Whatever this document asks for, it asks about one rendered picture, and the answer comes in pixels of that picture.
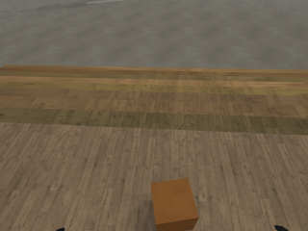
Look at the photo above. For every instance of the carton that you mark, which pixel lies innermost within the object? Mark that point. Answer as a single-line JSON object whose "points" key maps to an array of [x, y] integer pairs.
{"points": [[174, 206]]}

